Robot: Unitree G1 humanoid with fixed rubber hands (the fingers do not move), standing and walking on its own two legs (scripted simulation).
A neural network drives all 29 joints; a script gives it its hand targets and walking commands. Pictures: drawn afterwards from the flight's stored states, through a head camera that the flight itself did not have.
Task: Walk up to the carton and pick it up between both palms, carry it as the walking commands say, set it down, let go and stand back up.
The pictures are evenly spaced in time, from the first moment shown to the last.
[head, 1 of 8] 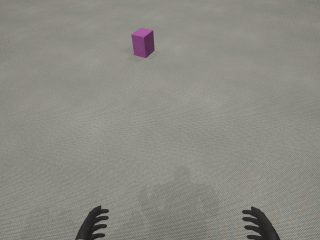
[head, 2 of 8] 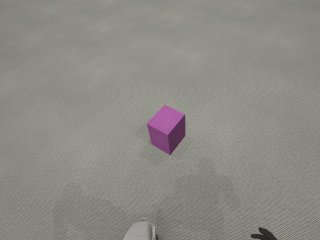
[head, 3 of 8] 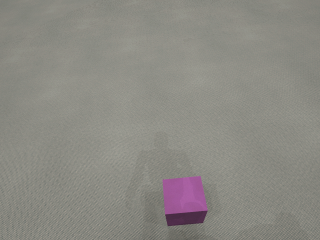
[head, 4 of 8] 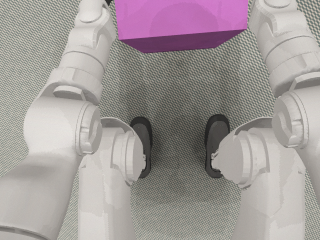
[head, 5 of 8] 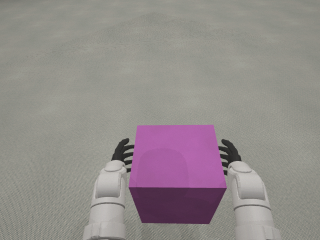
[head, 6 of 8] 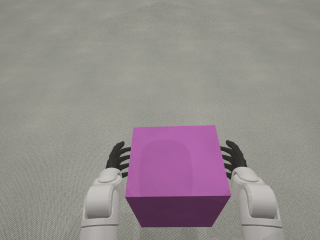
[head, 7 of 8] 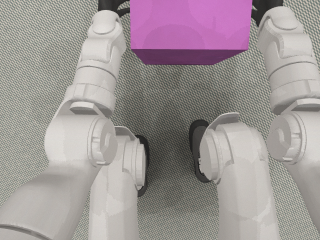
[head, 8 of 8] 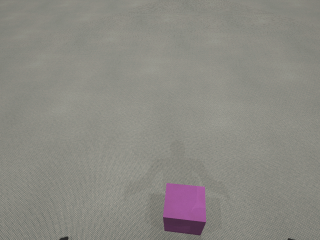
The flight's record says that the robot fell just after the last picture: no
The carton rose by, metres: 0.68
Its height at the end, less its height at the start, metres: +0.00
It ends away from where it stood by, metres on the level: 1.86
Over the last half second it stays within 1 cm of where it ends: yes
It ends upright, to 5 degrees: yes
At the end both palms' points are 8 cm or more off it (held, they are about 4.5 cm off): yes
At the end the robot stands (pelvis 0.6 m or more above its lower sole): yes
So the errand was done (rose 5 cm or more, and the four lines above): yes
